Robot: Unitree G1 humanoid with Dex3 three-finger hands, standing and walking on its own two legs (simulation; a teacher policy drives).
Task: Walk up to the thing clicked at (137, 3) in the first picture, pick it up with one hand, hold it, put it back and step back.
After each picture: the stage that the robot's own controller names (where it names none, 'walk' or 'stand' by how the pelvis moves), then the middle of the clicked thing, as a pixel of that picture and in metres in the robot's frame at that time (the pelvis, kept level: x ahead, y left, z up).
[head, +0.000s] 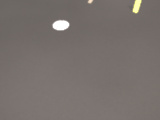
stand; (137, 3) +2.22 -0.76 -0.66
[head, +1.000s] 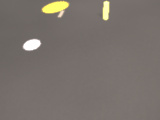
walk; (105, 10) +2.19 -0.16 -0.63
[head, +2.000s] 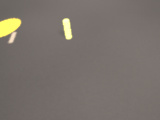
walk; (67, 29) +1.57 +0.30 -0.65
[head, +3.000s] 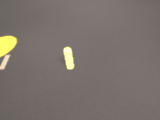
walk; (69, 58) +1.09 +0.25 -0.65
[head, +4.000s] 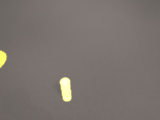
walk; (66, 90) +0.72 +0.20 -0.63
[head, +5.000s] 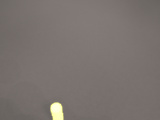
stand; (57, 114) +0.47 +0.19 -0.63
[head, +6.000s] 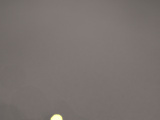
stand; out of the picture +0.43 +0.20 -0.66
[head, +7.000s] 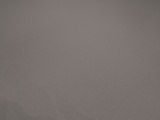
stand; out of the picture +0.40 +0.20 -0.66
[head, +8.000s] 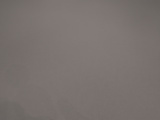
stand; out of the picture +0.40 +0.20 -0.66
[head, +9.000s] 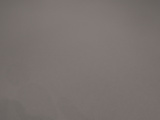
stand; out of the picture +0.39 +0.20 -0.66
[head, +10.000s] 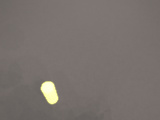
go down; (50, 93) +0.44 +0.20 -0.52
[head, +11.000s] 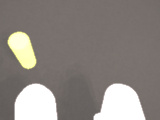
go down; (24, 53) +0.47 +0.25 -0.26
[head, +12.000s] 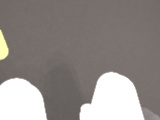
close in; out of the picture +0.46 +0.28 -0.20
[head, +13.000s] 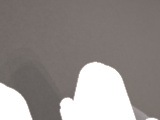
close; out of the picture +0.44 +0.31 -0.15
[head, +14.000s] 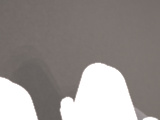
lift; out of the picture +0.41 +0.29 -0.16
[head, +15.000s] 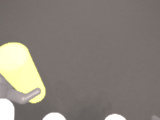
lift; (26, 79) +0.33 +0.19 +0.04
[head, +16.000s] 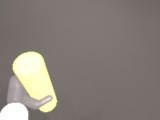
hold; (39, 87) +0.32 +0.16 +0.05
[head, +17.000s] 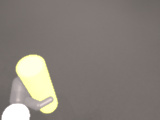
hold; (41, 88) +0.32 +0.16 +0.04
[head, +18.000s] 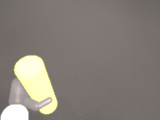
crouch; (40, 89) +0.32 +0.16 +0.04
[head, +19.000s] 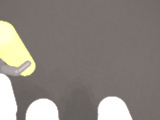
crouch; (15, 54) +0.43 +0.22 -0.03
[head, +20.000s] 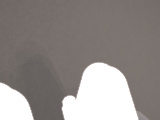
lower; out of the picture +0.42 +0.32 -0.16
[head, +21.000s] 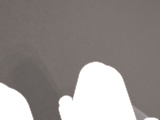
lower; out of the picture +0.43 +0.32 -0.16
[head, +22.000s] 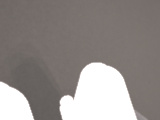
lower; out of the picture +0.42 +0.32 -0.16
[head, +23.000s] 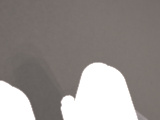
lower; out of the picture +0.42 +0.31 -0.16
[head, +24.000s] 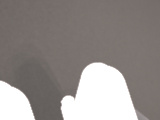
loosen; out of the picture +0.42 +0.31 -0.16
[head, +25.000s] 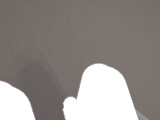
withdraw; out of the picture +0.42 +0.31 -0.16
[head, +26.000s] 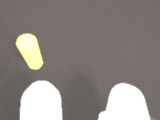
walk; (31, 54) +0.46 +0.25 -0.25
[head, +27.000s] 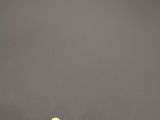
stand; out of the picture +0.39 +0.19 -0.59
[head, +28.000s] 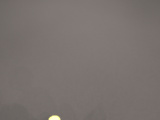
stand; out of the picture +0.41 +0.21 -0.60
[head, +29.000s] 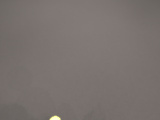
stand; out of the picture +0.40 +0.20 -0.60
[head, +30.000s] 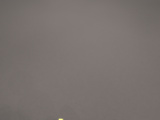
stand; out of the picture +0.42 +0.19 -0.65
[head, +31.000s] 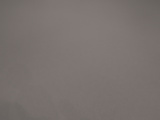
stand; out of the picture +0.39 +0.20 -0.66
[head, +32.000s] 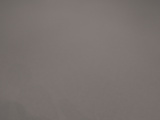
walk; out of the picture +0.38 +0.20 -0.66
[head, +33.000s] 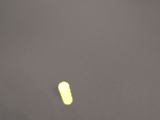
walk; (65, 94) +0.59 +0.21 -0.64
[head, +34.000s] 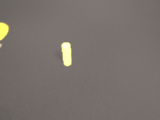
walk; (66, 54) +0.99 +0.17 -0.63
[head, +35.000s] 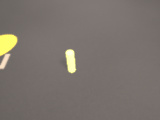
stand; (70, 61) +1.04 +0.19 -0.63
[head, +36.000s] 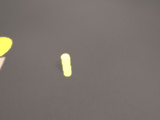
stand; (66, 65) +1.00 +0.21 -0.66
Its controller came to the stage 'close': yes
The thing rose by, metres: 0.68
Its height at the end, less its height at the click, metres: +0.00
